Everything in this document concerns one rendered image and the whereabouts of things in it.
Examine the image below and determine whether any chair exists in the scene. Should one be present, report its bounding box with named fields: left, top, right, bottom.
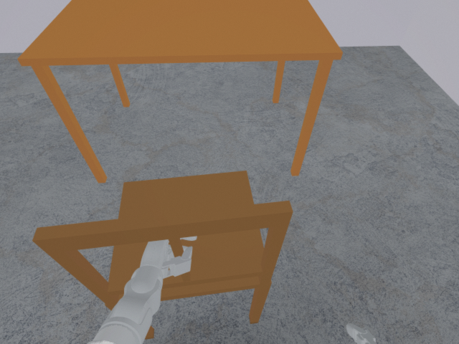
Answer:
left=32, top=171, right=293, bottom=339

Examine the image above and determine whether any left robot forearm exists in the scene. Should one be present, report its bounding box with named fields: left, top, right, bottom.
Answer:
left=87, top=266, right=163, bottom=344

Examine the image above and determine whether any robot left hand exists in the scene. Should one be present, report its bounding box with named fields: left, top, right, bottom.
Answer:
left=140, top=236, right=197, bottom=279

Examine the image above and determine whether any table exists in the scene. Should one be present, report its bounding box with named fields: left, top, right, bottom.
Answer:
left=18, top=0, right=343, bottom=183

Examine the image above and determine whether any robot right hand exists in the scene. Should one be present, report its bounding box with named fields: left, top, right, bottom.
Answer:
left=346, top=323, right=376, bottom=344

